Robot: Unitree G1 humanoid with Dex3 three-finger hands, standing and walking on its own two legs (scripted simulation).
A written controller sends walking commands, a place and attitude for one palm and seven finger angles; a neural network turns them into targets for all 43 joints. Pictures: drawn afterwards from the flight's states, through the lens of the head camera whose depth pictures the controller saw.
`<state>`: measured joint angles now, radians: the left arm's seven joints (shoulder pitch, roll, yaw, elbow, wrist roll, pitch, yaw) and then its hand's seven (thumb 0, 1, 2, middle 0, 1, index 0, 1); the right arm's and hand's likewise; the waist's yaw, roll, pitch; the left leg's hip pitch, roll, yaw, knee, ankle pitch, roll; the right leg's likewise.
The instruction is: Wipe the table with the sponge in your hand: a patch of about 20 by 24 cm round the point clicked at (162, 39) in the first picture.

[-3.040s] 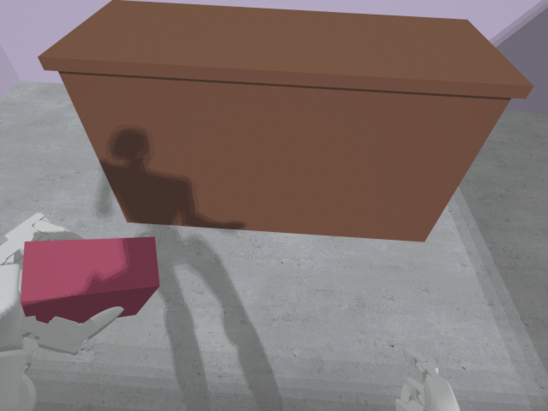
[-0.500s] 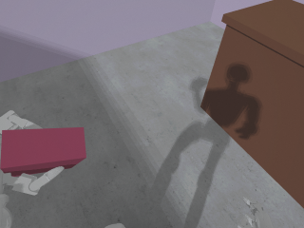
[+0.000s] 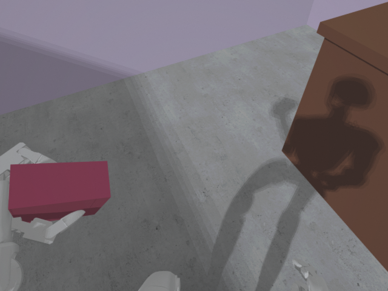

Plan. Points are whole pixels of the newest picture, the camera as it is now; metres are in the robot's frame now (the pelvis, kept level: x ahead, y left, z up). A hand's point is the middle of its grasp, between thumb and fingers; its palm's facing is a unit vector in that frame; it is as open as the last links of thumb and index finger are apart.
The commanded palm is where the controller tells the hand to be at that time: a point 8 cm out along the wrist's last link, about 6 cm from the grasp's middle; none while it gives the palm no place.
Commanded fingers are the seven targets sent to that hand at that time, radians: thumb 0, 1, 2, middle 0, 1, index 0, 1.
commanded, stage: walk to a spot facing it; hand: left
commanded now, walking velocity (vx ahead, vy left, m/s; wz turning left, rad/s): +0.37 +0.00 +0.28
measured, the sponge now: (74, 193) +0.23 +0.20 +0.15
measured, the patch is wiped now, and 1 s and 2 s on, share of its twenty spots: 0.00 0.00 0.00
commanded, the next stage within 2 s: turn to face it in 1.46 s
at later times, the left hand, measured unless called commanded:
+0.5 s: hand (69, 126) +0.33 +0.23 +0.20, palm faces +0.45 -0.76 -0.47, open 9.8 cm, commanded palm +0.28 +0.28 +0.19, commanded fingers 0.00 0.10 1.30 -1.20 -1.60 -1.20 -1.60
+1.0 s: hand (73, 93) +0.43 +0.27 +0.19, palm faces +0.61 -0.66 -0.43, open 9.8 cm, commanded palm +0.36 +0.29 +0.19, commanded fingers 0.00 0.10 1.30 -1.20 -1.60 -1.20 -1.60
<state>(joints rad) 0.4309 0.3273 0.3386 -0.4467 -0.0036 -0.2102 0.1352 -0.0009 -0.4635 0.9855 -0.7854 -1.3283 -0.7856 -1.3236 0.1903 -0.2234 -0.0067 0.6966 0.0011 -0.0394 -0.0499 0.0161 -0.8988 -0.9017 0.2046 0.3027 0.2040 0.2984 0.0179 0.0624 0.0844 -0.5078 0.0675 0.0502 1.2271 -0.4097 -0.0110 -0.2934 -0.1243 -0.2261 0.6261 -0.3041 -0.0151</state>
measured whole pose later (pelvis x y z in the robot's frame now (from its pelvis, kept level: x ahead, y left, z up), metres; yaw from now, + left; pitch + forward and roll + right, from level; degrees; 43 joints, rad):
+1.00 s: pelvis +0.28 -0.02 -0.01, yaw +15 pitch -1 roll +1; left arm 0.43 0.42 0.41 -0.55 -0.01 -0.23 0.18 0.00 -0.47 0.99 -0.79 -1.33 -0.79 -1.32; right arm 0.18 -0.22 -0.07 0.58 0.01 -0.06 -0.07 0.01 -0.90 -0.90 0.19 0.30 0.19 0.30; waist -0.01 -0.04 0.09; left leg -0.35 0.07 0.13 0.64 -0.26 0.02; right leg -0.41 -0.12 -0.11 1.12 -0.54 0.03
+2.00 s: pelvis +0.44 -0.06 +0.00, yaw +25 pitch -2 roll +2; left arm 0.38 0.31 0.33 -0.44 -0.03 -0.16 0.15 0.00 -0.47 0.99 -0.78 -1.33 -0.78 -1.33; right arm 0.12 -0.17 0.04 0.61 0.00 -0.07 -0.03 0.01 -0.90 -0.90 0.21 0.30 0.21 0.30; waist 0.06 0.05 0.08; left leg -0.46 0.08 0.05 1.07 -0.46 -0.07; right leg -0.37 0.00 -0.09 0.64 -0.25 -0.08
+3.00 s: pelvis +0.32 -0.14 +0.00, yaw -10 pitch +1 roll +3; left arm 0.50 0.40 0.39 -0.57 -0.04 -0.18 0.14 0.00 -0.47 0.99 -0.78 -1.34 -0.78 -1.33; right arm 0.18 -0.27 -0.04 0.53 0.00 0.05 -0.03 0.01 -0.91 -0.90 0.20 0.30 0.20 0.30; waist 0.02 -0.06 0.06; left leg -0.26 0.03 0.10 0.53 -0.28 -0.03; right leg -0.46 0.09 0.07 0.57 -0.15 -0.06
